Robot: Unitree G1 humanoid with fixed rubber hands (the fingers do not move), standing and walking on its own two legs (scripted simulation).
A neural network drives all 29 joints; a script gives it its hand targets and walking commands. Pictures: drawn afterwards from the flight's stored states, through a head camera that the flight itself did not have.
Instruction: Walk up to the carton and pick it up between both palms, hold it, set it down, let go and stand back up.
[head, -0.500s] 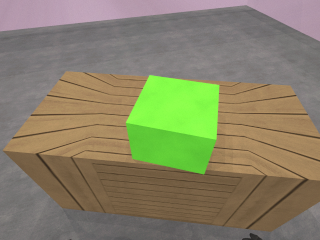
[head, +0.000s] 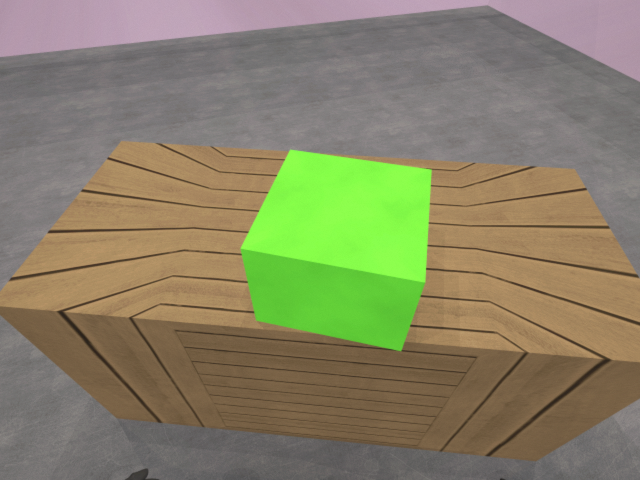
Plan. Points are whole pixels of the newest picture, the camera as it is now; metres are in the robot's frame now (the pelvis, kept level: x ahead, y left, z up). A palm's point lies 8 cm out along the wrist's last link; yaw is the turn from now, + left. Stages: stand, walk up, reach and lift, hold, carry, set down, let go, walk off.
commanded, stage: stand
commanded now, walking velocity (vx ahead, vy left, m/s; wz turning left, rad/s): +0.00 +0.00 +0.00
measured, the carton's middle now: (343, 245) +0.50 -0.03 -0.04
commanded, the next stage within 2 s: none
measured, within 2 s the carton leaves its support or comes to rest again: neither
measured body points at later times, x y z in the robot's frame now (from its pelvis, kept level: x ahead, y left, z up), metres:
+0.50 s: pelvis +0.01 +0.00 +0.00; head +0.00 +0.00 +0.45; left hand +0.11 +0.26 -0.11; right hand +0.10 -0.26 -0.12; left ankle +0.00 +0.14 -0.73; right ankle +0.06 -0.13 -0.73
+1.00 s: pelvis +0.02 +0.00 +0.00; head +0.01 +0.00 +0.45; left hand +0.11 +0.26 -0.11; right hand +0.09 -0.26 -0.12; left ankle +0.00 +0.14 -0.73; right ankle +0.06 -0.13 -0.73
